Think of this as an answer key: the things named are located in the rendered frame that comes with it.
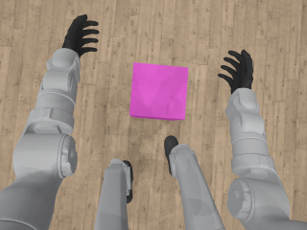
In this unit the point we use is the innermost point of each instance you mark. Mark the left robot upper arm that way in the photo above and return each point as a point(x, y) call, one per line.
point(41, 162)

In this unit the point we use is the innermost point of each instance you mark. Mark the robot right forearm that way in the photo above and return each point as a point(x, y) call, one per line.
point(251, 158)

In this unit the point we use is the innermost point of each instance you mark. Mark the robot left forearm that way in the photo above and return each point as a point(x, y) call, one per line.
point(56, 97)

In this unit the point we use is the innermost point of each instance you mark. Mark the robot right shin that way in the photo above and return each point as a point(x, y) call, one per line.
point(182, 146)

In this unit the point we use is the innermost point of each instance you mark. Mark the left robot hand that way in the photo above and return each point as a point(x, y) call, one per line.
point(74, 39)

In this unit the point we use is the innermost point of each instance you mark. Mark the right robot foot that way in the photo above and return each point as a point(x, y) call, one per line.
point(169, 143)

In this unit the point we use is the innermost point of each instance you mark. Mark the right robot hand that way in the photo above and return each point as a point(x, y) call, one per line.
point(242, 77)

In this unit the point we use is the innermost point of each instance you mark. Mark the right robot upper arm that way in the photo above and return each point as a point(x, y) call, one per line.
point(261, 205)

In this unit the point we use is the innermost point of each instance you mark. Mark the carton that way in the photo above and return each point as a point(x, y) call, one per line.
point(158, 91)

